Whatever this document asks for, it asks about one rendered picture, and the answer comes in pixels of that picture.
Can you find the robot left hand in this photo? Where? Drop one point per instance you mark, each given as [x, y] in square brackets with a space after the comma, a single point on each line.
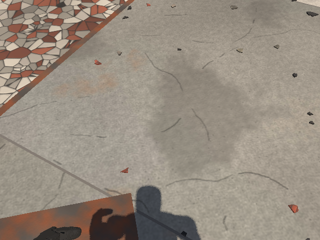
[62, 233]

